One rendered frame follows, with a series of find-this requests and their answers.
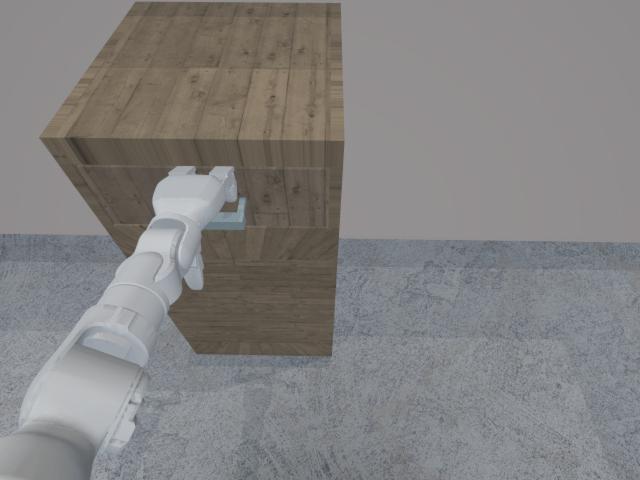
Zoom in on left robot upper arm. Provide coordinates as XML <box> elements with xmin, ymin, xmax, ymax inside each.
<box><xmin>0</xmin><ymin>343</ymin><xmax>151</xmax><ymax>480</ymax></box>

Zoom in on drawer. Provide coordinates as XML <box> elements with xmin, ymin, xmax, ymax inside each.
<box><xmin>76</xmin><ymin>165</ymin><xmax>327</xmax><ymax>227</ymax></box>

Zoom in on handle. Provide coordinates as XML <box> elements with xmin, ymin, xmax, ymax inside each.
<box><xmin>204</xmin><ymin>198</ymin><xmax>247</xmax><ymax>230</ymax></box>

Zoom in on robot left hand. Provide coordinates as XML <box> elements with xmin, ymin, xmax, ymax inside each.
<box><xmin>152</xmin><ymin>166</ymin><xmax>237</xmax><ymax>290</ymax></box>

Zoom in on robot left forearm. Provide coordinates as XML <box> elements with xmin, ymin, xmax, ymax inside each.
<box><xmin>18</xmin><ymin>213</ymin><xmax>201</xmax><ymax>429</ymax></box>

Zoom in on cabinet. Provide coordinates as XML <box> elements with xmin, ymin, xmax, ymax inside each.
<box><xmin>39</xmin><ymin>2</ymin><xmax>345</xmax><ymax>356</ymax></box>

